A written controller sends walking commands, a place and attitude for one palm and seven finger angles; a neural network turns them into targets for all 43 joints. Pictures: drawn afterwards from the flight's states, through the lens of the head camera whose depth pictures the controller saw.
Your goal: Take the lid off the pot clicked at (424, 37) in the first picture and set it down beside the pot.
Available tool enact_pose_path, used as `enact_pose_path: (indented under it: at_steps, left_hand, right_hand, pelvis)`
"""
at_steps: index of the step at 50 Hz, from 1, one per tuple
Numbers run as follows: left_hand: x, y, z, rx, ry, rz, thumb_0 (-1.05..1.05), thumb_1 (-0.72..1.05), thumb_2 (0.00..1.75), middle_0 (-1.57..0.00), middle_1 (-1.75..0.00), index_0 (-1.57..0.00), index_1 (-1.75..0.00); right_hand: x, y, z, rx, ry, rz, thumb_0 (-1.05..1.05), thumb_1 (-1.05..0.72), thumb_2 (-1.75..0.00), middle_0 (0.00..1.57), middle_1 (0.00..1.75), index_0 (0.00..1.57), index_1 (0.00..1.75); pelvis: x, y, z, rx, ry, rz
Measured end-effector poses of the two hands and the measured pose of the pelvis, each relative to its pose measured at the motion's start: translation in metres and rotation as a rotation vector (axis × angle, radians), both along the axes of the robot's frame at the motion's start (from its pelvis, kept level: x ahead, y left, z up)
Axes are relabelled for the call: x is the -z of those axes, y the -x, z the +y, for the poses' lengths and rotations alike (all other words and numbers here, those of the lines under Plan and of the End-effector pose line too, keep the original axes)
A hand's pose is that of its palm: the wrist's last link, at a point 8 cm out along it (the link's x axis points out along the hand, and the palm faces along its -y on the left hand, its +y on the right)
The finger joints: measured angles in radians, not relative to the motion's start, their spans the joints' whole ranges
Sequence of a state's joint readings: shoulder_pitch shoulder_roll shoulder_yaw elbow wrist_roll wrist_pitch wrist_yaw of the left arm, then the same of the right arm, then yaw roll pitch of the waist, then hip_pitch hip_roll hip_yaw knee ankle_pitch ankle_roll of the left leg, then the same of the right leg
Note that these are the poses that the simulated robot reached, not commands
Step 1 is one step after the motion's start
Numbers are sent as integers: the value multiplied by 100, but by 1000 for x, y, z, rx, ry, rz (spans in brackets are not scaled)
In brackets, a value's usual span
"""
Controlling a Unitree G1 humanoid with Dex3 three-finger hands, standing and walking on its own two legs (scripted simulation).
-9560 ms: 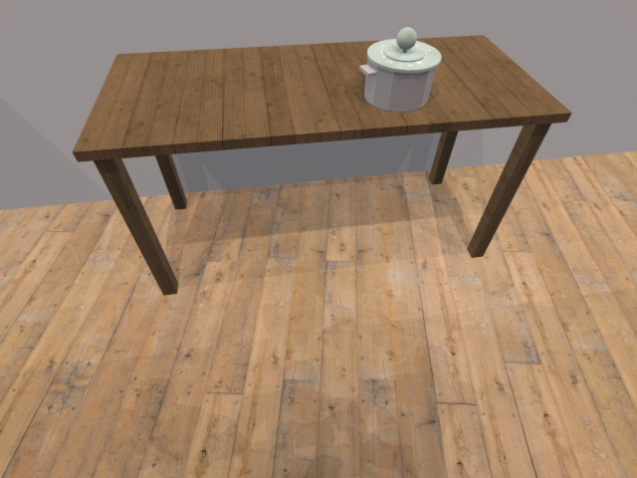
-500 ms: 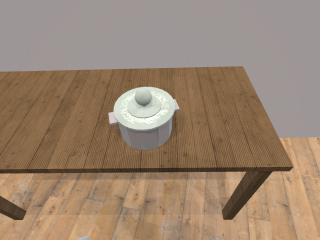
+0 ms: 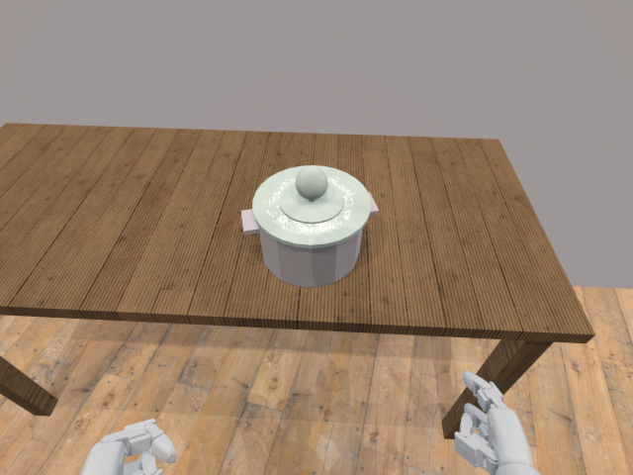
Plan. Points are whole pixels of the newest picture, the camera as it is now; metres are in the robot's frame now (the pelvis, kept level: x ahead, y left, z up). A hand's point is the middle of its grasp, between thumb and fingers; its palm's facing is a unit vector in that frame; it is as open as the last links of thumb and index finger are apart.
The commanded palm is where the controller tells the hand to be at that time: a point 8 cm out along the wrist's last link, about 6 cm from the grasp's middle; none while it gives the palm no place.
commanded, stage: raise the hand higher, near the body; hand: left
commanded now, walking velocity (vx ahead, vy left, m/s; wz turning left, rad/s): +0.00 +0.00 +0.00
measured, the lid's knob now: (311, 183) +0.54 +0.07 +0.08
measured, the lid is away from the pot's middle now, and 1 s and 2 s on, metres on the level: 0.00 0.00 0.00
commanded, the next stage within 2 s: reach forward and open the fingers in 0.88 s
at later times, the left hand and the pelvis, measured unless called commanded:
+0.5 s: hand (119, 436) +0.15 +0.24 +0.01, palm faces +0.20 -0.92 -0.34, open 3.1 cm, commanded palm +0.11 +0.29 +0.05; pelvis +0.02 +0.03 +0.00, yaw -1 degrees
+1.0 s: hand (104, 364) +0.19 +0.24 +0.11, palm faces +0.29 -0.87 -0.40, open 3.1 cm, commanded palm +0.14 +0.28 +0.13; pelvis +0.02 +0.01 +0.01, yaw -1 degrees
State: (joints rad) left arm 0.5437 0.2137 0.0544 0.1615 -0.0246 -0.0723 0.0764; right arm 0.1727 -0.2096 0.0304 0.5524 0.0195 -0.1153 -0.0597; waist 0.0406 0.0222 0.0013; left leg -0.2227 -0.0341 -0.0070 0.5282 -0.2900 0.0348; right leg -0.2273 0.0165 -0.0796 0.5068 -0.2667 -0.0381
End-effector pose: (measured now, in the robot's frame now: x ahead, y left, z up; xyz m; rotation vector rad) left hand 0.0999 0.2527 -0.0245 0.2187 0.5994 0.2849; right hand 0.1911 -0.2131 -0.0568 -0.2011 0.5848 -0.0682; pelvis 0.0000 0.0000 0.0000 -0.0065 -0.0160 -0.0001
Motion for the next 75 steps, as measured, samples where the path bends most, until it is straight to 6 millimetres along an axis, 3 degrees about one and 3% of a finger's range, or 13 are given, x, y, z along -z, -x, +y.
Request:
enact_pose_path:
  at_steps: [3,9,12,20,25,32,36,42,50,56,62,72,75]
  left_hand:
    - [5,-1,8,-1,-4,32,1,90,90,-121,-140,-121,-140]
    - [-24,-9,29,-10,-80,-35,1,90,90,-127,-147,-127,-147]
    - [-23,-10,31,10,-85,-21,1,90,90,-128,-148,-128,-148]
    - [-59,-22,33,52,-112,-163,1,90,90,-129,-149,-129,-149]
    - [-62,-23,33,56,-105,-181,1,90,90,-129,-150,-130,-149]
    - [-99,-31,39,51,-172,-322,1,90,90,-130,-150,-130,-149]
    - [-101,-36,36,51,-167,-332,1,90,90,-130,-150,-130,-149]
    - [-135,-45,36,68,-239,-440,2,89,90,-130,-150,-130,-149]
    - [-153,-57,28,89,-267,-502,2,89,90,-130,-150,-130,-149]
    - [-176,-75,15,316,-851,-344,1,86,90,-128,-147,-128,-146]
    - [-178,-88,13,516,-1174,-122,1,73,95,-123,-132,-123,-132]
    - [-176,-106,11,664,-1121,13,0,42,112,-113,-98,-113,-98]
    - [-193,-113,5,733,-1186,-45,0,32,117,-109,-88,-109,-87]
  right_hand:
    - [12,14,7,6,-7,69,1,-90,-90,20,30,20,30]
    - [27,35,12,41,-16,141,1,-90,-90,20,30,20,30]
    - [30,37,12,60,-19,151,1,-90,-90,20,30,20,30]
    - [17,21,12,61,4,87,1,-90,-90,20,30,20,30]
    - [6,4,19,33,2,34,1,-90,-90,20,30,20,30]
    - [-1,-11,31,-12,-19,-10,1,-90,-90,20,30,20,30]
    - [1,-11,35,-33,-28,1,1,-90,-90,20,30,20,30]
    - [8,-4,32,-37,-35,34,1,-90,-90,20,30,20,30]
    - [16,6,15,-14,-27,76,1,-90,-90,20,30,20,30]
    - [24,2,0,-29,-26,148,1,-90,-90,20,30,20,30]
    - [31,-9,-11,-4,-54,191,1,-90,-90,20,30,20,30]
    - [24,-24,-12,0,-72,130,1,-91,-90,20,30,20,30]
    - [21,-22,-11,-17,-51,121,1,-91,-90,20,30,20,30]
  pelvis:
    - [0,0,3,4,2,2]
    - [-1,-9,14,13,5,0]
    - [0,-11,19,14,5,3]
    - [-2,-17,27,18,8,-9]
    - [-2,-15,29,17,10,-17]
    - [-3,-17,28,13,11,-26]
    - [-3,-15,26,11,11,-29]
    - [-4,-17,21,12,10,-32]
    - [-5,-16,13,16,9,-34]
    - [-2,-11,9,43,0,17]
    - [-2,-7,6,57,-7,35]
    - [-5,-8,2,17,-6,7]
    - [-5,-6,1,12,-5,0]
